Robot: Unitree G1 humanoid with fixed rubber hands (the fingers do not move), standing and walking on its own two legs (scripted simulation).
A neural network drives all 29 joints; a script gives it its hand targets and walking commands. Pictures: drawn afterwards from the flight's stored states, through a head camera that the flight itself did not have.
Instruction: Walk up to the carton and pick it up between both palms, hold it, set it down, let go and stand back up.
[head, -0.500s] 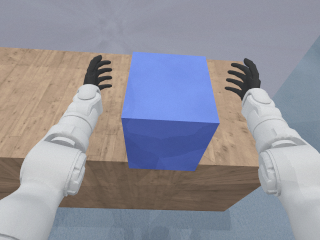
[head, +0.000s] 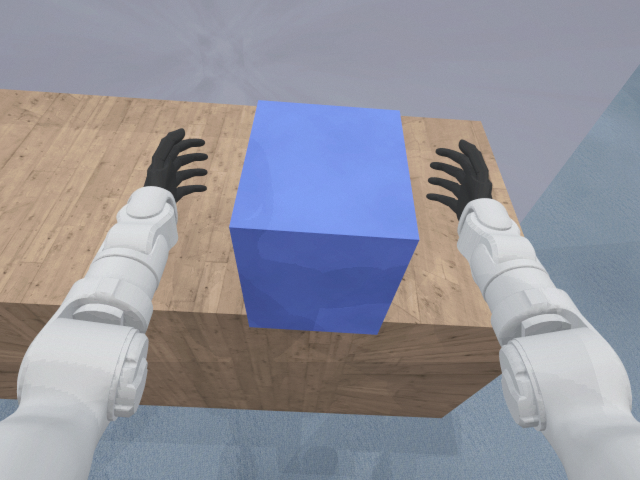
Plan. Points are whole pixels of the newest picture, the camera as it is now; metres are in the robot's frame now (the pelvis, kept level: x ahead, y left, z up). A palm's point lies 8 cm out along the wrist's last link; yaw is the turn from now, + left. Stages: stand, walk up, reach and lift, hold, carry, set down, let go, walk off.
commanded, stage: set down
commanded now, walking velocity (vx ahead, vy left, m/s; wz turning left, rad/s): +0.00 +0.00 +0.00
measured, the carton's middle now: (320, 223) +0.49 +0.02 +0.00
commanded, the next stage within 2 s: none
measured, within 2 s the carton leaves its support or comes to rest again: neither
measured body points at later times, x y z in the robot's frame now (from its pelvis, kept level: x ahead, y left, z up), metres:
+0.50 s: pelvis +0.01 +0.01 +0.00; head +0.03 +0.01 +0.45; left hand +0.40 +0.22 +0.07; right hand +0.40 -0.19 +0.06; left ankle +0.03 +0.14 -0.74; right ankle +0.02 -0.09 -0.74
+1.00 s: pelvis +0.02 +0.01 +0.00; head +0.04 +0.02 +0.45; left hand +0.33 +0.22 +0.00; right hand +0.33 -0.19 +0.00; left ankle +0.03 +0.14 -0.74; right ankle +0.02 -0.09 -0.74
